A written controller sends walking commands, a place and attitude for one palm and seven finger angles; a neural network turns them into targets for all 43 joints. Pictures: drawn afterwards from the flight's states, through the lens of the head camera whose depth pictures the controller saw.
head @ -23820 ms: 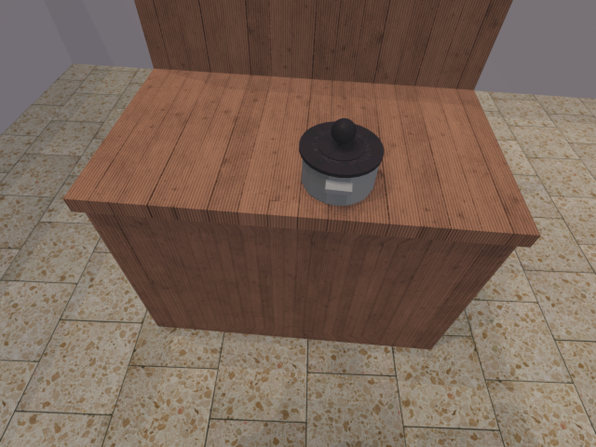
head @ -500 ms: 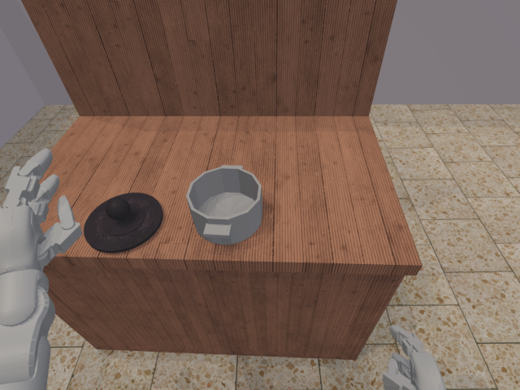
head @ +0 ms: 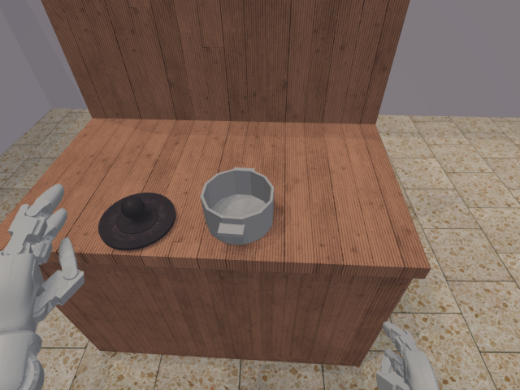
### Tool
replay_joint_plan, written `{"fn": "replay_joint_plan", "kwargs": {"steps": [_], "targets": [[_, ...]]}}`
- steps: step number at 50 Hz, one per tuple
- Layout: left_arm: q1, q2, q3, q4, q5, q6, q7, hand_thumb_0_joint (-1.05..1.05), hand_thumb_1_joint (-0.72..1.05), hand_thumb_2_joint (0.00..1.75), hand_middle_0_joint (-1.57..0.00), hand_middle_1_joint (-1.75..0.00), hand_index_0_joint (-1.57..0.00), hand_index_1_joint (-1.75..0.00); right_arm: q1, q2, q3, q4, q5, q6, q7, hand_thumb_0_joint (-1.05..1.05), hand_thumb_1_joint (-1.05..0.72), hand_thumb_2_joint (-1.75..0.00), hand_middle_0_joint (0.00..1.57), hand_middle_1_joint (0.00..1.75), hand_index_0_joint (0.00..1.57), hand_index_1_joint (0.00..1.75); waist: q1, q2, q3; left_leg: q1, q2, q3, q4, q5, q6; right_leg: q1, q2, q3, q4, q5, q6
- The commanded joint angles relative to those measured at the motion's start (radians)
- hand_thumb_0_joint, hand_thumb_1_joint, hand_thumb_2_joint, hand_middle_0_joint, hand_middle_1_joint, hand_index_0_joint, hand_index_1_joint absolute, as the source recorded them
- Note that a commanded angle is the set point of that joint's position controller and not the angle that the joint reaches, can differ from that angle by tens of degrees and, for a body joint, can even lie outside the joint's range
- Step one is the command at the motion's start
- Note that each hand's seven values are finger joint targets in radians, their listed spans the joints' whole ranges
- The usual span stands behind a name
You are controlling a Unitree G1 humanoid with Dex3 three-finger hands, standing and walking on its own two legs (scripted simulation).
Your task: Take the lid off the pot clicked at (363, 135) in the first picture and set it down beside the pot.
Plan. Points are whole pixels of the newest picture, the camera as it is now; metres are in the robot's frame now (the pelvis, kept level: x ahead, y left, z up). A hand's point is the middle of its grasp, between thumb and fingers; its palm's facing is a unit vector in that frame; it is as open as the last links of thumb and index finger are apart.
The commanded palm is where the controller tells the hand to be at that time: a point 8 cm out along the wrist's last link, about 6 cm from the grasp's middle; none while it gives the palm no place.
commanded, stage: draw the hand back to the body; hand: left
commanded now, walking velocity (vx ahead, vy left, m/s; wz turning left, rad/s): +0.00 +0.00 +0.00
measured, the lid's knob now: (132, 207) +0.48 +0.35 -0.03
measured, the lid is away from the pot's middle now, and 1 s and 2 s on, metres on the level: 0.24 0.24 0.24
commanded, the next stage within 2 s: step back with the hand held close in 0.20 s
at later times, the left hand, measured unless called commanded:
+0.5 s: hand (61, 274) +0.19 +0.26 +0.16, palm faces +0.37 -0.83 -0.42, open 7.4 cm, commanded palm +0.12 +0.29 +0.17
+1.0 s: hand (32, 336) +0.13 +0.26 +0.15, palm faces +0.30 -0.85 -0.43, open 7.4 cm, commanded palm +0.06 +0.31 +0.17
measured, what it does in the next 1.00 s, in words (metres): shifts its weight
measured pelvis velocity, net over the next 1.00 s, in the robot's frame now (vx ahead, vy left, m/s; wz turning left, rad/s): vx -0.07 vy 0.03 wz -0.01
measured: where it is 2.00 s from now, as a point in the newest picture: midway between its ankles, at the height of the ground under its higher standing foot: outside the picture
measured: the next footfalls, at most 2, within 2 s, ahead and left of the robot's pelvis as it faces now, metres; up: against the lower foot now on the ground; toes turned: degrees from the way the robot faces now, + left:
right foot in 1.36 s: -0.15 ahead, -0.09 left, +0.00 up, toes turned -4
left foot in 1.64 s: -0.17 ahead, +0.16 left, +0.00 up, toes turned -3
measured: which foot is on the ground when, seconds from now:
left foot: down 0.00-1.00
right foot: down 0.00-1.00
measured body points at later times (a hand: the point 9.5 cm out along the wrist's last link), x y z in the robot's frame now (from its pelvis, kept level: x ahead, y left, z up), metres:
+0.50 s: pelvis -0.01 +0.01 +0.00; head +0.00 +0.02 +0.45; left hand +0.16 +0.30 +0.19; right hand +0.18 -0.22 -0.07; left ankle +0.00 +0.11 -0.74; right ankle -0.01 -0.13 -0.74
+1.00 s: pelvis -0.07 +0.03 -0.02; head -0.05 +0.05 +0.43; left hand +0.10 +0.30 +0.17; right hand +0.09 -0.20 -0.10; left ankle -0.03 +0.12 -0.74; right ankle -0.04 -0.11 -0.74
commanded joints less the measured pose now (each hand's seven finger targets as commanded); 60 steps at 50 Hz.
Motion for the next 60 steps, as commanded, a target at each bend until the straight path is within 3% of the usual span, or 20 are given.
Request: {"fn": "replay_joint_plan", "kwargs": {"steps": [1, 8, 11, 15, 16, 18, 24, 29, 35, 38, 42, 44, 46, 48, 50, 52, 54, 56, 58, 60], "targets": [[-0.025, 0.183, 0.121, -0.291, 0.007, -0.075, 0.020, 0.00, 0.90, 0.90, -0.20, -0.30, -0.20, -0.30, -0.148, -0.104, -0.040, -0.173, -0.008, -0.074, -0.011, 0.00, -0.90, -0.90, 0.20, 0.30, 0.20, 0.30, 0.008, 0.030, -0.076, 0.039, 0.018, -0.001, -0.071, 0.136, 0.012, -0.066, 0.006, -0.043, -0.054, 0.127, -0.046], [-0.053, 0.146, 0.085, -0.244, 0.014, -0.054, 0.027, 0.00, 0.90, 0.90, -0.20, -0.30, -0.20, -0.30, -0.140, -0.106, -0.038, -0.161, -0.008, -0.067, -0.022, 0.00, -0.90, -0.90, 0.20, 0.30, 0.20, 0.30, -0.009, 0.000, 0.006, 0.019, 0.020, -0.004, -0.072, 0.081, 0.012, -0.118, 0.009, -0.045, -0.070, 0.069, -0.043], [-0.012, 0.153, 0.095, -0.275, 0.015, -0.065, 0.027, 0.00, 0.90, 0.90, -0.20, -0.30, -0.20, -0.30, -0.146, -0.102, -0.040, -0.170, -0.009, -0.073, -0.023, 0.00, -0.90, -0.90, 0.20, 0.30, 0.20, 0.30, 0.002, -0.025, -0.032, 0.026, 0.019, -0.010, -0.073, 0.085, 0.014, -0.096, 0.008, -0.044, -0.064, 0.068, -0.044], [-0.020, 0.177, 0.111, -0.344, 0.020, -0.071, 0.031, 0.00, 0.90, 0.90, -0.20, -0.30, -0.20, -0.30, -0.146, -0.101, -0.037, -0.172, -0.015, -0.080, -0.018, 0.00, -0.90, -0.90, 0.20, 0.30, 0.20, 0.30, 0.008, 0.043, -0.076, 0.034, 0.014, -0.009, -0.067, 0.117, 0.011, -0.067, 0.007, -0.039, -0.054, 0.104, -0.048], [-0.203, 0.342, 0.288, -0.434, 0.018, -0.123, 0.040, 0.00, 0.90, 0.90, -0.20, -0.30, -0.20, -0.30, -0.133, -0.117, -0.034, -0.205, -0.004, -0.054, -0.017, 0.00, -0.90, -0.90, 0.20, 0.30, 0.20, 0.30, -0.011, 0.008, 0.036, -0.047, 0.030, -0.011, -0.045, 0.021, 0.038, -0.144, -0.035, 0.077, -0.096, 0.164, -0.039], [-0.072, 0.244, 0.215, -0.282, 0.026, -0.133, 0.025, 0.00, 0.90, 0.90, -0.20, -0.30, -0.20, -0.30, -0.118, -0.098, -0.040, -0.165, -0.014, -0.036, -0.008, 0.00, -0.90, -0.90, 0.20, 0.30, 0.20, 0.30, -0.026, -0.140, 0.069, -0.066, 0.024, -0.025, 0.004, 0.011, 0.040, -0.177, -0.070, 0.104, -0.111, 0.183, -0.038], [0.111, 0.164, 0.148, -0.307, 0.031, -0.154, -0.004, 0.00, 0.90, 0.90, -0.20, -0.30, -0.20, -0.30, -0.099, -0.126, -0.065, -0.218, -0.004, -0.004, 0.011, 0.00, -0.90, -0.90, 0.20, 0.30, 0.20, 0.30, -0.029, 0.022, -0.099, -0.048, 0.067, -0.028, -0.004, 0.222, 0.046, -0.083, -0.076, 0.039, 0.024, 0.338, -0.017], [0.206, 0.258, 0.251, -0.430, 0.034, -0.172, 0.008, 0.00, 0.90, 0.90, -0.20, -0.30, -0.20, -0.30, -0.094, -0.119, -0.081, -0.261, 0.002, 0.025, 0.012, 0.00, -0.90, -0.90, 0.20, 0.30, 0.20, 0.30, -0.025, -0.035, -0.213, -0.051, 0.099, -0.059, 0.022, 0.398, 0.055, -0.058, -0.069, 0.012, 0.110, 0.387, -0.004], [0.245, 0.245, 0.253, -0.517, 0.026, -0.177, 0.024, 0.00, 0.90, 0.90, -0.20, -0.30, -0.20, -0.30, -0.069, -0.111, -0.084, -0.273, 0.002, 0.009, 0.005, 0.00, -0.90, -0.90, 0.20, 0.30, 0.20, 0.30, -0.027, 0.160, -0.175, -0.128, 0.170, -0.115, -0.035, 0.408, 0.075, -0.132, -0.033, -0.022, 0.249, 0.064, 0.009], [0.215, 0.216, 0.235, -0.490, 0.030, -0.171, 0.028, 0.00, 0.90, 0.90, -0.20, -0.30, -0.20, -0.30, -0.043, -0.118, -0.084, -0.256, -0.005, -0.017, 0.009, 0.00, -0.90, -0.90, 0.20, 0.30, 0.20, 0.30, -0.033, 0.198, -0.101, -0.235, 0.207, -0.125, -0.063, 0.230, 0.091, -0.139, -0.028, -0.031, 0.285, -0.085, 0.006], [0.152, 0.203, 0.214, -0.406, 0.034, -0.158, 0.031, 0.00, 0.90, 0.90, -0.20, -0.30, -0.20, -0.30, -0.033, -0.126, -0.081, -0.242, 0.001, -0.029, 0.006, 0.00, -0.90, -0.90, 0.20, 0.30, 0.20, 0.30, -0.042, 0.019, -0.033, -0.324, 0.168, -0.119, 0.023, 0.002, 0.073, -0.126, -0.056, 0.000, 0.140, 0.073, -0.008], [0.151, 0.216, 0.213, -0.374, 0.033, -0.155, 0.031, 0.00, 0.90, 0.90, -0.20, -0.30, -0.20, -0.30, -0.012, -0.115, -0.094, -0.240, 0.008, -0.018, 0.005, 0.00, -0.90, -0.90, 0.20, 0.30, 0.20, 0.30, -0.061, -0.233, -0.085, -0.242, 0.057, -0.055, 0.180, -0.111, 0.029, -0.212, -0.160, 0.120, 0.040, 0.170, -0.058], [0.154, 0.203, 0.190, -0.372, 0.029, -0.158, 0.031, 0.00, 0.90, 0.90, -0.20, -0.30, -0.20, -0.30, -0.006, -0.102, -0.102, -0.234, 0.008, -0.004, 0.004, 0.00, -0.90, -0.90, 0.20, 0.30, 0.20, 0.30, -0.078, -0.296, -0.082, -0.173, -0.002, -0.026, 0.367, -0.192, 0.010, -0.361, -0.270, 0.199, -0.061, 0.010, -0.121], [0.162, 0.210, 0.196, -0.392, 0.029, -0.155, 0.039, 0.00, 0.90, 0.90, -0.20, -0.30, -0.20, -0.30, -0.034, -0.088, -0.092, -0.233, 0.005, 0.004, 0.001, 0.00, -0.90, -0.90, 0.20, 0.30, 0.20, 0.30, -0.079, -0.254, -0.080, -0.173, 0.006, -0.031, 0.427, -0.195, 0.011, -0.402, -0.301, 0.187, -0.061, -0.014, -0.137], [0.173, 0.217, 0.207, -0.418, 0.030, -0.160, 0.048, 0.00, 0.90, 0.90, -0.20, -0.30, -0.20, -0.30, -0.047, -0.087, -0.078, -0.244, 0.001, 0.009, -0.003, 0.00, -0.90, -0.90, 0.20, 0.30, 0.20, 0.30, -0.087, -0.178, -0.072, -0.197, 0.033, -0.055, 0.223, -0.144, 0.020, -0.356, -0.246, 0.121, 0.037, 0.045, -0.106], [0.167, 0.223, 0.219, -0.483, 0.030, -0.181, 0.059, 0.00, 0.90, 0.90, -0.20, -0.30, -0.20, -0.30, -0.079, -0.118, -0.075, -0.268, 0.000, -0.002, -0.016, 0.00, -0.90, -0.90, 0.20, 0.30, 0.20, 0.30, -0.072, 0.078, -0.039, -0.305, 0.132, -0.193, -0.059, -0.101, 0.062, -0.277, -0.076, 0.002, 0.229, 0.026, -0.024], [0.147, 0.267, 0.249, -0.522, 0.046, -0.193, 0.063, 0.00, 0.90, 0.90, -0.20, -0.30, -0.20, -0.30, -0.080, -0.108, -0.079, -0.269, -0.004, -0.022, -0.015, 0.00, -0.90, -0.90, 0.20, 0.30, 0.20, 0.30, -0.057, 0.264, -0.074, -0.369, 0.255, -0.302, -0.195, -0.086, 0.105, -0.226, 0.003, -0.021, 0.452, -0.167, -0.001], [0.131, 0.257, 0.252, -0.569, 0.049, -0.190, 0.067, 0.00, 0.90, 0.90, -0.20, -0.30, -0.20, -0.30, -0.057, -0.100, -0.077, -0.257, -0.029, -0.048, -0.010, 0.00, -0.90, -0.90, 0.20, 0.30, 0.20, 0.30, -0.060, 0.256, -0.066, -0.382, 0.283, -0.333, -0.222, -0.048, 0.135, -0.268, 0.006, 0.021, 0.627, -0.267, -0.003], [0.172, 0.223, 0.219, -0.580, 0.037, -0.186, 0.066, 0.00, 0.90, 0.90, -0.20, -0.30, -0.20, -0.30, -0.024, -0.099, -0.085, -0.232, -0.022, -0.070, 0.007, 0.00, -0.90, -0.90, 0.20, 0.30, 0.20, 0.30, -0.044, 0.160, -0.122, -0.145, 0.258, -0.242, -0.077, 0.402, 0.124, -0.352, -0.005, 0.006, 0.465, -0.258, -0.006], [0.194, 0.210, 0.195, -0.549, 0.033, -0.169, 0.064, 0.00, 0.90, 0.90, -0.20, -0.30, -0.20, -0.30, -0.021, -0.103, -0.091, -0.213, -0.012, -0.076, 0.013, 0.00, -0.90, -0.90, 0.20, 0.30, 0.20, 0.30, -0.045, 0.120, -0.192, 0.020, 0.236, -0.191, -0.017, 0.605, 0.101, -0.357, 0.003, -0.015, 0.339, -0.217, 0.003]]}}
